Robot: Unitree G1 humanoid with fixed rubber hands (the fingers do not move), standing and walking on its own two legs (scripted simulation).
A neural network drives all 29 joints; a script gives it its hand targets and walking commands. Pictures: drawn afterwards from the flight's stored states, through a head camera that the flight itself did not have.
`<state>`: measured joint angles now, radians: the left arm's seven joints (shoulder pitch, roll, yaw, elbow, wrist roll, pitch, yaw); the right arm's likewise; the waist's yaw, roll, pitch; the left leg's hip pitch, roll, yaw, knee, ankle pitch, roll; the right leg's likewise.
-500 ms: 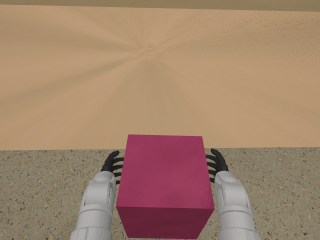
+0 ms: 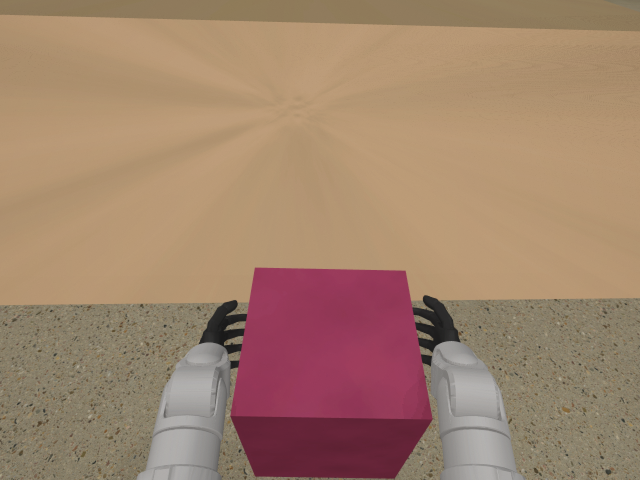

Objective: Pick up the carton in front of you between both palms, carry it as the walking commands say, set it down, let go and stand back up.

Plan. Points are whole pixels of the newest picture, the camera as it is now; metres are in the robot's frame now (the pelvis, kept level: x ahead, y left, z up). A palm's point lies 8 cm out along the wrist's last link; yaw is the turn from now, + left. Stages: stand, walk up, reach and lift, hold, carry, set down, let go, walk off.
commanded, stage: hold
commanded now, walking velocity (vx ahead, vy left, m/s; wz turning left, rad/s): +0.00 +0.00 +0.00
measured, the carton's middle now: (327, 377) +0.30 +0.00 -0.04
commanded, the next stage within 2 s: carry in 0.96 s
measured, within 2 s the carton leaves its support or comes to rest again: neither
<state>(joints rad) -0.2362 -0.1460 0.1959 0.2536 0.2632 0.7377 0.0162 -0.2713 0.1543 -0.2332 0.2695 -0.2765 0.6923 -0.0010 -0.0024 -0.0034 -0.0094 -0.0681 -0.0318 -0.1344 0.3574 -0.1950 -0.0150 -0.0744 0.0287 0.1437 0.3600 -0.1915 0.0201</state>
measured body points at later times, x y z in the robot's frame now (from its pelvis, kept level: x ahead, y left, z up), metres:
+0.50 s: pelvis -0.01 +0.00 +0.00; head -0.06 +0.00 +0.45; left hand +0.30 +0.15 +0.04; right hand +0.30 -0.15 +0.05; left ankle +0.01 +0.13 -0.75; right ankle +0.01 -0.13 -0.75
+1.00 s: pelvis +0.00 +0.00 +0.00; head -0.04 +0.00 +0.45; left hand +0.29 +0.15 +0.04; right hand +0.30 -0.15 +0.05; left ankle +0.01 +0.13 -0.75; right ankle +0.01 -0.13 -0.75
